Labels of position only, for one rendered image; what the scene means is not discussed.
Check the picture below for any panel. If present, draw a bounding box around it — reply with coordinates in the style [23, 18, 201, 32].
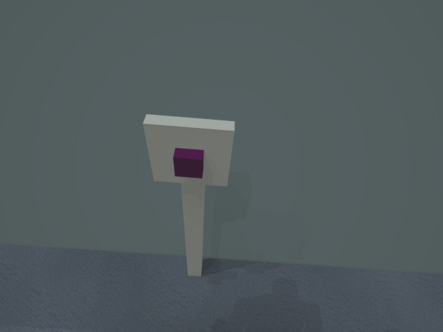
[143, 114, 235, 277]

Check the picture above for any button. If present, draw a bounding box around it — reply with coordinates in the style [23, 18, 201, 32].
[173, 148, 204, 178]

